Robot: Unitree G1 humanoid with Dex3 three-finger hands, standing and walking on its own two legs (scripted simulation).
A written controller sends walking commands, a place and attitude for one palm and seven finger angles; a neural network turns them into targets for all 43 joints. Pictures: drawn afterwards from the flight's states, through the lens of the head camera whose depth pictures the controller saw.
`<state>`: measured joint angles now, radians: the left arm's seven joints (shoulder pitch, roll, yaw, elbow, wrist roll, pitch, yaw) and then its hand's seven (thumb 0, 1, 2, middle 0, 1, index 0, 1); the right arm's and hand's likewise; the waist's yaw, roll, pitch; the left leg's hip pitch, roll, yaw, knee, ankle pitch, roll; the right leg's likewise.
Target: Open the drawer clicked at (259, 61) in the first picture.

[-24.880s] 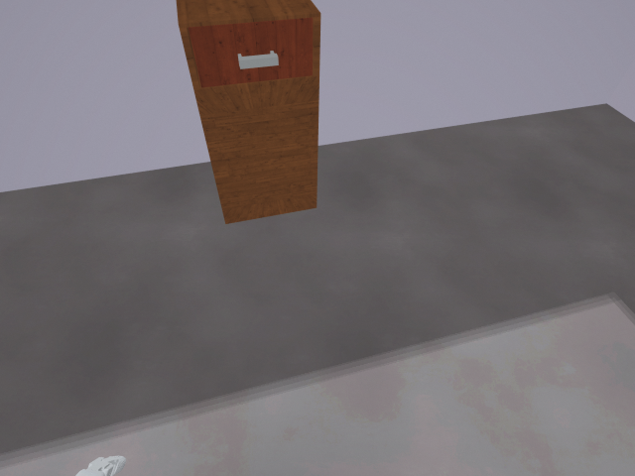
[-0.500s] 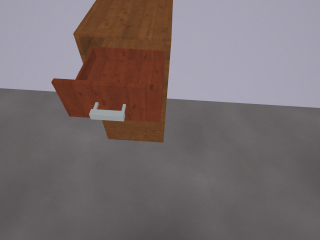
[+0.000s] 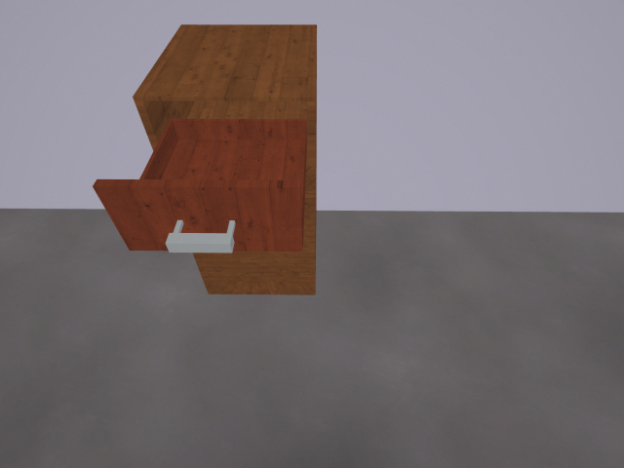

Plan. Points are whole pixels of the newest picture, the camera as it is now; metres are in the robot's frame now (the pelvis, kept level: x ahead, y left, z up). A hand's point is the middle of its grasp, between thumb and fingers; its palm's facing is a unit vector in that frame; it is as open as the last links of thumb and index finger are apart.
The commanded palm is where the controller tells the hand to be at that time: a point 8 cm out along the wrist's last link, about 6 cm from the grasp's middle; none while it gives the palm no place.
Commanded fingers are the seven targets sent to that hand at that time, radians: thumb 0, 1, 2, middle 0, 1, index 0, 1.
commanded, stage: let the arm hang, fingers relaxed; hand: left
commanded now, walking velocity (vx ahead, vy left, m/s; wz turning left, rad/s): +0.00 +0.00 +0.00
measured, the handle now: (203, 234) +0.52 +0.23 -0.05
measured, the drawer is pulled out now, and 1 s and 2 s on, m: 0.30 0.30 0.30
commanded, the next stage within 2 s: look to check the result in 0.14 s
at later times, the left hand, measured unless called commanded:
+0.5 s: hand out of the picture -0.01 +0.15 -0.17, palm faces +0.02 -0.98 -0.20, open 7.4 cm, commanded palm none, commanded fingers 0.00 0.90 0.90 -0.20 -0.30 -0.20 -0.30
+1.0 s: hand out of the picture +0.03 +0.15 -0.17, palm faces +0.02 -0.97 -0.23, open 7.4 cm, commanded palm none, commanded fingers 0.00 0.90 0.90 -0.20 -0.30 -0.20 -0.30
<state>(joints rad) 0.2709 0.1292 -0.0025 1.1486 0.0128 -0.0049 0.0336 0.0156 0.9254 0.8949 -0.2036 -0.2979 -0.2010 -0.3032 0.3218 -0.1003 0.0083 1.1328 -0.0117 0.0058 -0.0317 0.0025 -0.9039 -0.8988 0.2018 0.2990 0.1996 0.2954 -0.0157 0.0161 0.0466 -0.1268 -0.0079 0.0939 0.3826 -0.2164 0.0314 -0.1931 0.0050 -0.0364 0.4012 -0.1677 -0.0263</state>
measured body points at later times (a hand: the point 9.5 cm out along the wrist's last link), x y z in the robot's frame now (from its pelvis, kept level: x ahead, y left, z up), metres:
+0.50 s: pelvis +0.01 -0.02 +0.00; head +0.03 -0.03 +0.45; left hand -0.01 +0.20 -0.15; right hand -0.02 -0.22 -0.17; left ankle +0.00 +0.10 -0.74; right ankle +0.03 -0.10 -0.74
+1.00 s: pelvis +0.01 -0.03 +0.00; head +0.03 -0.05 +0.45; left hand +0.03 +0.20 -0.15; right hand -0.01 -0.25 -0.17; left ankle +0.00 +0.10 -0.74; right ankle +0.03 -0.10 -0.74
